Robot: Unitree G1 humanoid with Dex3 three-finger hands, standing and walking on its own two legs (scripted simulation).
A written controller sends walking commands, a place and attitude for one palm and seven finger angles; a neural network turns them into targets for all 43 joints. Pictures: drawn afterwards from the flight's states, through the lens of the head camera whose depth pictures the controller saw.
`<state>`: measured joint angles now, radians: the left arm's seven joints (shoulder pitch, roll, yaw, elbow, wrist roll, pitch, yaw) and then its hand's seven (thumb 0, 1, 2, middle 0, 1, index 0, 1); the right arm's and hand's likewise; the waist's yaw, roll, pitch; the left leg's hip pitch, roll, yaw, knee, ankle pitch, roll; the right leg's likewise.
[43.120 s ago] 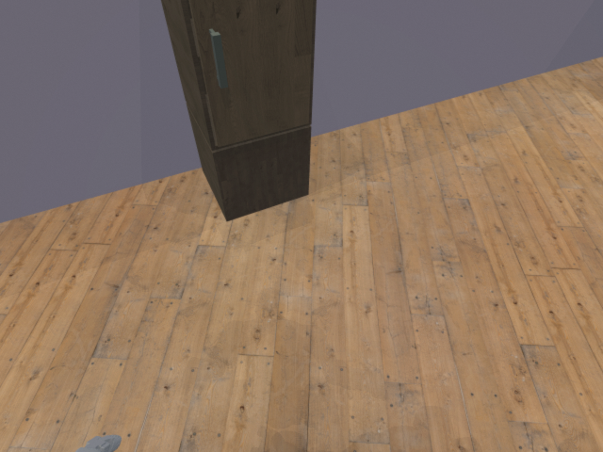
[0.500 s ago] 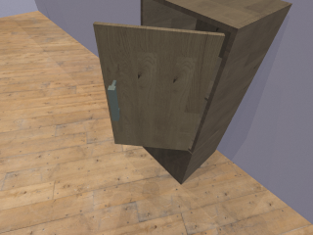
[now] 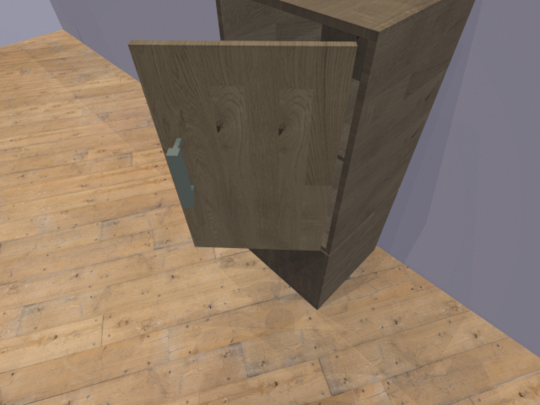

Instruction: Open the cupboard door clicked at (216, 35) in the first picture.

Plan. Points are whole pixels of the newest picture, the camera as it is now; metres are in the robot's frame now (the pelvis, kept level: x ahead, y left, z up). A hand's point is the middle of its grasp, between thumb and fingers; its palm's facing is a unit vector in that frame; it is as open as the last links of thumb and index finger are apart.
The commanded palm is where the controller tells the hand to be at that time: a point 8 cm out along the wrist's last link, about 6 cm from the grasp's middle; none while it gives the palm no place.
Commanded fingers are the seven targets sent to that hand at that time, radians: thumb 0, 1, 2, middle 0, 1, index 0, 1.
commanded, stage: come to a stop and stand still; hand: left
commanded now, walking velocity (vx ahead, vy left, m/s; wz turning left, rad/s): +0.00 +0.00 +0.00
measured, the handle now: (183, 173) +0.57 +0.22 -0.01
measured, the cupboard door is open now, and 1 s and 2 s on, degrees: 43 43 43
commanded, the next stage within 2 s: look again from close up in 0.66 s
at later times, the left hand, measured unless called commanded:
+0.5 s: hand out of the picture -0.01 +0.13 -0.16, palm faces +0.01 -0.98 -0.20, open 7.4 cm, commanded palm none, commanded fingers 0.00 0.90 0.90 -0.20 -0.30 -0.20 -0.30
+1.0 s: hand out of the picture +0.02 +0.13 -0.17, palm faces +0.03 -0.98 -0.20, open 7.4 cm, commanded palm none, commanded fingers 0.00 0.90 0.90 -0.20 -0.30 -0.20 -0.30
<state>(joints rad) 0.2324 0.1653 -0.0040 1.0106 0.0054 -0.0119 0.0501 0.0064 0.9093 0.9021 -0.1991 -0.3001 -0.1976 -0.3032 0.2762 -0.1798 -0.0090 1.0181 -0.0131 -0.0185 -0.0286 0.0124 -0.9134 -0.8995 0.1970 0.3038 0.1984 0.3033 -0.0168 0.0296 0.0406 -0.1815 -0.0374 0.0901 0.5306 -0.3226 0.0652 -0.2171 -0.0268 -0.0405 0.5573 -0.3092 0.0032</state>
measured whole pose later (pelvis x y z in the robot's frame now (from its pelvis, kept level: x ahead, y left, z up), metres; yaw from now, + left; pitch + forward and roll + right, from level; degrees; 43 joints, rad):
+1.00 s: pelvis +0.01 -0.05 +0.01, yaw +0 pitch -1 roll +1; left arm 0.26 0.17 -0.01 1.11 0.01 -0.03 0.03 0.01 0.91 0.90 -0.20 -0.30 -0.20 -0.30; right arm 0.25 -0.15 0.02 1.14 -0.01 -0.03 -0.03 0.01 -0.91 -0.90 0.20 0.30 0.20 0.30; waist 0.01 -0.01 0.04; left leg -0.12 0.02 0.06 0.40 -0.27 -0.01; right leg -0.16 0.04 -0.07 0.43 -0.27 -0.07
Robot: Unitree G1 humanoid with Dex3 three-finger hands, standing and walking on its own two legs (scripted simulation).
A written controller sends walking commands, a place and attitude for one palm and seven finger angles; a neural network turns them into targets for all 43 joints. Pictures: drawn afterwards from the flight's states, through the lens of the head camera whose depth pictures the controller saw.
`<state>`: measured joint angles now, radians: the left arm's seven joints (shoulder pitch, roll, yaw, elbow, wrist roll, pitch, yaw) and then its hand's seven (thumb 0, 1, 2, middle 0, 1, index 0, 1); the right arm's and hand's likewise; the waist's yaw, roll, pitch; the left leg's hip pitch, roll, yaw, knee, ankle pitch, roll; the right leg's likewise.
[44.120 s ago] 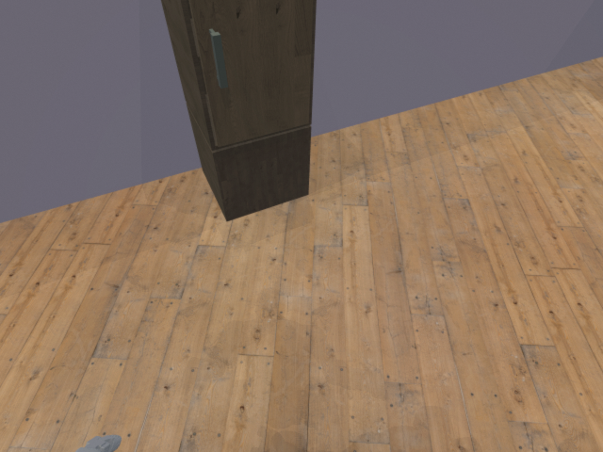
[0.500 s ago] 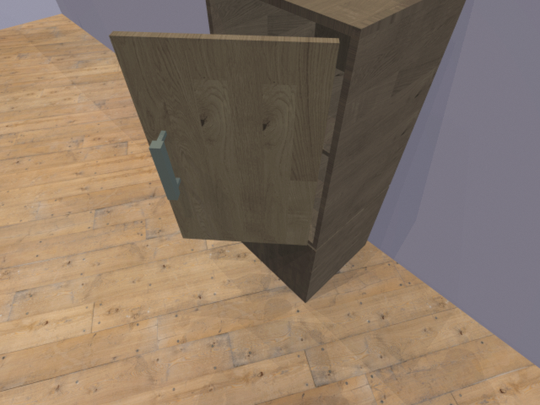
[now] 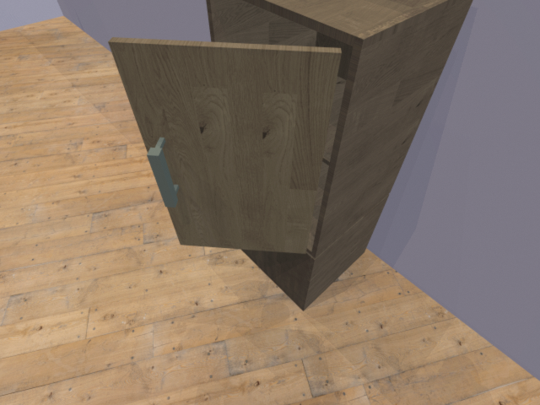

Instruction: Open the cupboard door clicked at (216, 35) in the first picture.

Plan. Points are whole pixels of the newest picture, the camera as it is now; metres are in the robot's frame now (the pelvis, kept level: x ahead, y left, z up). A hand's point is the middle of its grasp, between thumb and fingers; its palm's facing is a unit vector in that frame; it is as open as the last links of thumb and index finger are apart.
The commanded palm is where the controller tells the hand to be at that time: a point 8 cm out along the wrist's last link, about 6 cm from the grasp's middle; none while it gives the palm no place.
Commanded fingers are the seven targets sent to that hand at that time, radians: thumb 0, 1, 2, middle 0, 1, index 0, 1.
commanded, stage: look again from close up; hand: left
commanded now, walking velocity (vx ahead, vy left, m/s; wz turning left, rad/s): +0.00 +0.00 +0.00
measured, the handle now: (166, 173) +0.56 +0.27 -0.02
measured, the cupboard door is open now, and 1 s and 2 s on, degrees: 43 43 43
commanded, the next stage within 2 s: raise the hand with hooked fingers in 0.22 s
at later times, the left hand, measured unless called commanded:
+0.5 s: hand (139, 368) +0.18 +0.20 -0.04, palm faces +0.25 -0.96 -0.07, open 7.6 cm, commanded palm +0.11 +0.25 -0.07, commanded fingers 0.00 0.67 0.80 -0.22 -0.45 -0.22 -0.45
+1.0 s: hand (125, 374) +0.17 +0.23 -0.05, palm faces -0.04 -1.00 -0.05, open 10.1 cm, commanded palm +0.14 +0.29 -0.04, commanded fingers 0.00 0.08 0.55 -0.26 -0.82 -0.26 -0.82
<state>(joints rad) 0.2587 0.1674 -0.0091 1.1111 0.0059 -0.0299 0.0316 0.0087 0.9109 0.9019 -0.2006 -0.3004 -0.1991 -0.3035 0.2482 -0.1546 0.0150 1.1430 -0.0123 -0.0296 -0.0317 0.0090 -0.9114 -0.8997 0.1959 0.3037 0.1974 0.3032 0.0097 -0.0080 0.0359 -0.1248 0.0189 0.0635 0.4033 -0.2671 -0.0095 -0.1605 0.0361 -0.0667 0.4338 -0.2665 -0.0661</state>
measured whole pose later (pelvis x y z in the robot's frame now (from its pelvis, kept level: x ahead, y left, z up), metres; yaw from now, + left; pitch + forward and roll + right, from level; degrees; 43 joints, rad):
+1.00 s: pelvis -0.06 +0.02 -0.09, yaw +2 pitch +14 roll -2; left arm 0.26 0.27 0.18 0.09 -0.28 -0.38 -0.35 0.01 0.30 0.65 -0.24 -0.68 -0.24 -0.69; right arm 0.21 -0.20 0.06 0.56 0.03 -0.22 -0.05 0.01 -0.90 -0.90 0.20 0.30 0.20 0.30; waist 0.02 0.02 -0.10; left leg -0.91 0.02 0.00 1.17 -0.51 0.03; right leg -0.88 -0.01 -0.14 1.11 -0.48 -0.05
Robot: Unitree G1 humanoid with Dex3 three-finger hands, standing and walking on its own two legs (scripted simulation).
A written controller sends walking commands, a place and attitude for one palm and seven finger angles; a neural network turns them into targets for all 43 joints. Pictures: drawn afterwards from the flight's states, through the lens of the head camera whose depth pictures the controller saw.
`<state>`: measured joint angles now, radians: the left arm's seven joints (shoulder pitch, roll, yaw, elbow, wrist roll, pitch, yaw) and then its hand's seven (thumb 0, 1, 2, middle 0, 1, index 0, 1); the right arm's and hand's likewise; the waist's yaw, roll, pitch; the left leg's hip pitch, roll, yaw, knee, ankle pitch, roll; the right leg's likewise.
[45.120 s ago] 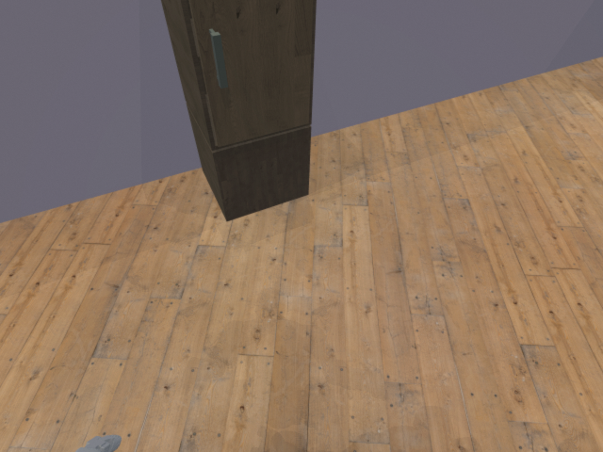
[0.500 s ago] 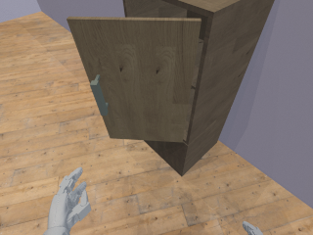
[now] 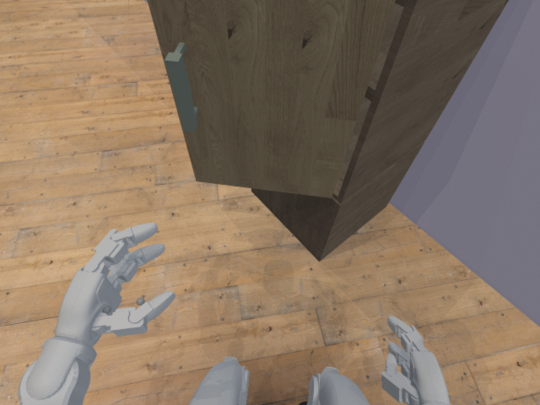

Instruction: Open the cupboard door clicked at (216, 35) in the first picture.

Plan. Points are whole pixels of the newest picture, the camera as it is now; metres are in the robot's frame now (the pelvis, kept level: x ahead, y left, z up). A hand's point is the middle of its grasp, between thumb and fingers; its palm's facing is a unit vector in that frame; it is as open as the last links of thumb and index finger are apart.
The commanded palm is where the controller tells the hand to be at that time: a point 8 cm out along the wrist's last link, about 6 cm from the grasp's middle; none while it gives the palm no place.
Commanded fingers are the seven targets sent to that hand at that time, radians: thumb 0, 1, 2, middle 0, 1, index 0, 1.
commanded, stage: raise the hand with hooked fingers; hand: left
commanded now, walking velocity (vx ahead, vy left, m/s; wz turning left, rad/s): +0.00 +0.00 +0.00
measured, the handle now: (185, 89) +0.63 +0.22 +0.07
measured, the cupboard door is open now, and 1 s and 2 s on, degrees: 43 43 43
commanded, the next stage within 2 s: move the hooked fingers beside the handle in 1.42 s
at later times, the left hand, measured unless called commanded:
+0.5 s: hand (99, 264) +0.27 +0.25 +0.06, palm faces -0.03 -1.00 -0.05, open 13.1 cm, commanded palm +0.26 +0.30 +0.07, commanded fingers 0.00 -0.50 0.30 -0.30 -1.20 -0.30 -1.20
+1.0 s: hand (68, 226) +0.31 +0.30 +0.09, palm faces -0.03 -1.00 -0.03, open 14.0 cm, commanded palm +0.29 +0.34 +0.09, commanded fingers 0.00 -0.50 0.30 -0.30 -1.20 -0.30 -1.20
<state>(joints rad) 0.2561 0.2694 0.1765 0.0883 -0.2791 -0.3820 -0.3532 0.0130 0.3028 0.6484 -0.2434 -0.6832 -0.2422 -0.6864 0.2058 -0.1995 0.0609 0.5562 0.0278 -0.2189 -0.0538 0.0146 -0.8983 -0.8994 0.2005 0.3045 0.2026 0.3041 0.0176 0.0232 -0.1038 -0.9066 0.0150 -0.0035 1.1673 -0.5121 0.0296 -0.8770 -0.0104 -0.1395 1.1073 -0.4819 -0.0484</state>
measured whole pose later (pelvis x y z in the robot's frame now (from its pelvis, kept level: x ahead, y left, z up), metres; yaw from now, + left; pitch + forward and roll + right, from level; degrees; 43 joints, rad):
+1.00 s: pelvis +0.02 +0.02 +0.03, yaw -1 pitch +13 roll -3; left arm -0.04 0.44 0.44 0.45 -0.38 -0.30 -0.57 -0.01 -0.50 0.30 -0.30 -1.20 -0.30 -1.20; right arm 0.28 -0.29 0.05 0.56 0.04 -0.20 -0.07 0.01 -0.90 -0.90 0.20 0.30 0.20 0.30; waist -0.01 0.01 -0.09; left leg -0.75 0.01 0.03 0.99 -0.47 0.06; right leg -0.72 -0.01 -0.10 0.92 -0.42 -0.01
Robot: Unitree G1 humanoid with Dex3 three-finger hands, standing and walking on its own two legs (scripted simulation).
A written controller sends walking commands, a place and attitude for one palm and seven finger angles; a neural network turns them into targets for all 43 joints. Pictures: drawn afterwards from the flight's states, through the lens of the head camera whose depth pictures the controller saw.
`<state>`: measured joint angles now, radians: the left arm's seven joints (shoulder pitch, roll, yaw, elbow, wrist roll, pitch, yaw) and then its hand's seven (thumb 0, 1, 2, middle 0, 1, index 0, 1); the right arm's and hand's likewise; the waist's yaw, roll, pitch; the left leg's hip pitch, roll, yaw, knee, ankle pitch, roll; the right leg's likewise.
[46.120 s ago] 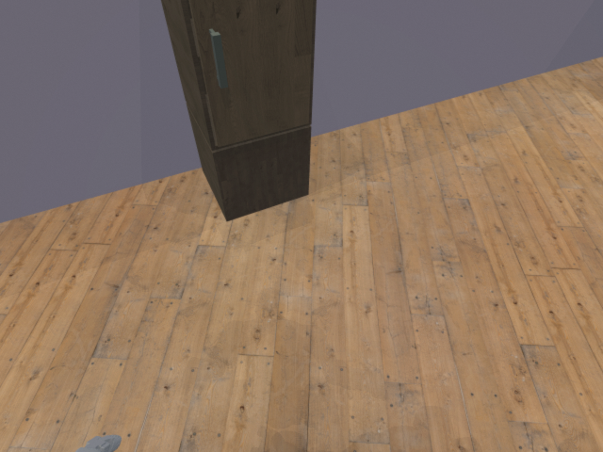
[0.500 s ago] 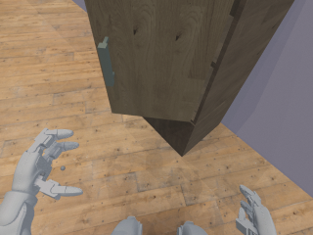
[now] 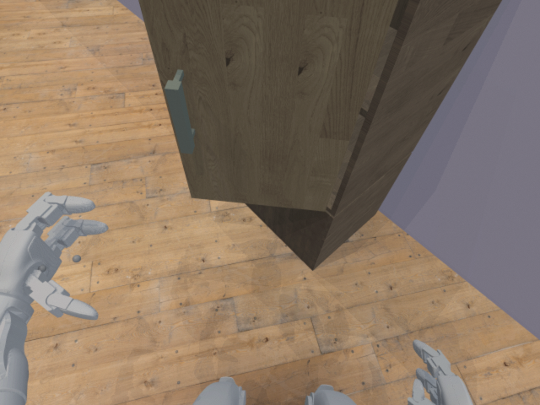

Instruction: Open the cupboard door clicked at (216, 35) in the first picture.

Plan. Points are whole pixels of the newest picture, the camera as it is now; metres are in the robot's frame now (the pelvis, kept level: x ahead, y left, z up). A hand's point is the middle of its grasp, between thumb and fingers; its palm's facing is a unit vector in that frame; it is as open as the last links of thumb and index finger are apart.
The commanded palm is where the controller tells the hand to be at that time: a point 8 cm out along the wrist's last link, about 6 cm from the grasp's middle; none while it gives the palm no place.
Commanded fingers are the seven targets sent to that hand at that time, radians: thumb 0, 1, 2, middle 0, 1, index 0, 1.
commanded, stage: raise the hand with hooked fingers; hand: left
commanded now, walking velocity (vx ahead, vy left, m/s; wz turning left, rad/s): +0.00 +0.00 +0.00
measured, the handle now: (183, 113) +0.60 +0.21 +0.04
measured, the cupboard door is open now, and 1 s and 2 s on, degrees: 43 43 43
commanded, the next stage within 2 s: move the hooked fingers beside the handle in 0.42 s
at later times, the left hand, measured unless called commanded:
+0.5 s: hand (86, 260) +0.29 +0.27 +0.05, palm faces -0.02 -1.00 -0.03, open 14.0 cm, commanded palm +0.26 +0.32 +0.06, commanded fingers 0.00 -0.50 0.30 -0.30 -1.20 -0.30 -1.20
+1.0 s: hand (105, 210) +0.37 +0.27 +0.05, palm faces -0.03 -1.00 -0.01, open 14.0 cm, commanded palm +0.35 +0.32 +0.05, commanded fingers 0.00 -0.50 0.30 -0.30 -1.20 -0.30 -1.20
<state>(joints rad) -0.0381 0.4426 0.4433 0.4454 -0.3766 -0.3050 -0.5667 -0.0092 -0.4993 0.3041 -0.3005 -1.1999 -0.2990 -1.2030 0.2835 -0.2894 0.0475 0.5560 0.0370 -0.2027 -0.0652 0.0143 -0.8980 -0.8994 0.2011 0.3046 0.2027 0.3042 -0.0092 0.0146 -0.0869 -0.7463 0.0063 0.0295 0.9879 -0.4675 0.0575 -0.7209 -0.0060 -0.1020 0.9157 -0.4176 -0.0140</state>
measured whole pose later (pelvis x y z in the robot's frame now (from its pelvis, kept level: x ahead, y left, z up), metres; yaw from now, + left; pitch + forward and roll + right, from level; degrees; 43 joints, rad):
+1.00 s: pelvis +0.00 -0.01 -0.01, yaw -1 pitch +16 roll -3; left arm -0.37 0.52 0.48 0.78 -0.30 -0.32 -0.58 -0.01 -0.50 0.30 -0.30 -1.20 -0.30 -1.20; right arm 0.31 -0.30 0.05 0.57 0.03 -0.14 -0.06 0.01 -0.90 -0.90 0.20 0.30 0.20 0.30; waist -0.05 0.00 -0.09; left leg -0.82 0.02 0.03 1.02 -0.48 0.05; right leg -0.81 0.01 -0.09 0.95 -0.42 -0.03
